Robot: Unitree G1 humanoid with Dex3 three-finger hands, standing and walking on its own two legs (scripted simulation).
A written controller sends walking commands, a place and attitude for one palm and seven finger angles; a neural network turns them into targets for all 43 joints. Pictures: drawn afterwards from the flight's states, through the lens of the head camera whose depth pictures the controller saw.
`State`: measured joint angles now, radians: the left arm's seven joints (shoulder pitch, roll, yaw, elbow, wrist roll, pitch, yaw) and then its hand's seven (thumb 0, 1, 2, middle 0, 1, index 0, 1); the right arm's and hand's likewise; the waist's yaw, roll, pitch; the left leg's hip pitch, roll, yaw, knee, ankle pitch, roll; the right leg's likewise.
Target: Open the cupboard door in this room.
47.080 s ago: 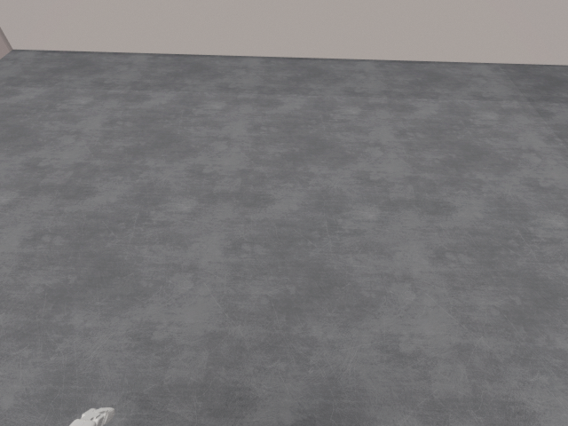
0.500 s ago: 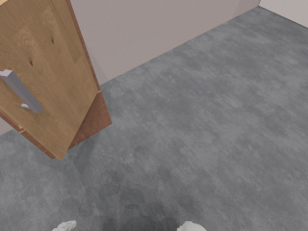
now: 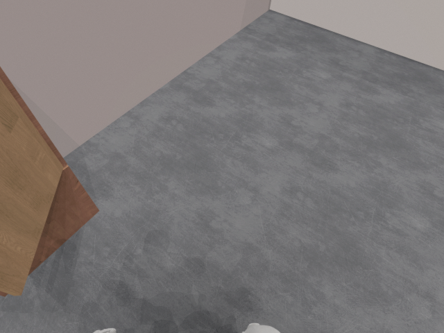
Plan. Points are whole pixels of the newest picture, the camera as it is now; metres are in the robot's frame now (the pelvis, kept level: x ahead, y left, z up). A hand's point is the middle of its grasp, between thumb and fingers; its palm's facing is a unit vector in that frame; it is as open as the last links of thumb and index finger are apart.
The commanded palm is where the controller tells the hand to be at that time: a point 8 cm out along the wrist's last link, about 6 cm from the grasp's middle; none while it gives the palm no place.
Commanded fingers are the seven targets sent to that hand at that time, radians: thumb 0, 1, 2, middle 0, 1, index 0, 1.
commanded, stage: walk to a spot facing it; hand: left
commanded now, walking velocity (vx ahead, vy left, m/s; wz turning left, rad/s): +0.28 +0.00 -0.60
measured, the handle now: out of the picture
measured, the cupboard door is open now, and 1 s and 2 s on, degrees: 39 39 39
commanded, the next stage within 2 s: turn to face it in 1.28 s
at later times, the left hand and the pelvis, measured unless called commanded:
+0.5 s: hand (185, 275) +0.25 +0.09 -0.16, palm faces -0.28 -0.94 -0.19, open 7.4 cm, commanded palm none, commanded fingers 0.00 0.90 0.90 -0.20 -0.30 -0.20 -0.30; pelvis +0.14 -0.07 +0.01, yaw -17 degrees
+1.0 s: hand (255, 166) +0.56 -0.07 -0.15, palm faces -0.54 -0.82 -0.20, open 7.4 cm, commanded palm none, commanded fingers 0.00 0.90 0.90 -0.20 -0.30 -0.20 -0.30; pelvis +0.36 -0.17 +0.00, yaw -31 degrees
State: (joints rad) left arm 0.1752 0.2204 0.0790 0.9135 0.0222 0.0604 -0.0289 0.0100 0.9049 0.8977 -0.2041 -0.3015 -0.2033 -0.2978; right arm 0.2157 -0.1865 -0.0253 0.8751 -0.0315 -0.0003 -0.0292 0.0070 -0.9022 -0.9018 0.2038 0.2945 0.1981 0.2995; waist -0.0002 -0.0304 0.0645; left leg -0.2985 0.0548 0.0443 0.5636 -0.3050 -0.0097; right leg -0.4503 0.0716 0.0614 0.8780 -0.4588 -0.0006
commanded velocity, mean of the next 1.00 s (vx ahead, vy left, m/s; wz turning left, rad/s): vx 0.35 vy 0.00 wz -0.42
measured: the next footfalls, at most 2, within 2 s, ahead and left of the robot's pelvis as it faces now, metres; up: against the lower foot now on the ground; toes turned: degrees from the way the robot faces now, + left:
right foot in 0.28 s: +0.11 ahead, -0.17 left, +0.00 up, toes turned -18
left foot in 0.62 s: +0.37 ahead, +0.00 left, +0.00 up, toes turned -14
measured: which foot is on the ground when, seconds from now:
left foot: down 0.00-0.28, up 0.30-0.60, down 0.62-1.00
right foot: up 0.00-0.26, down 0.28-0.62, up 0.64-1.00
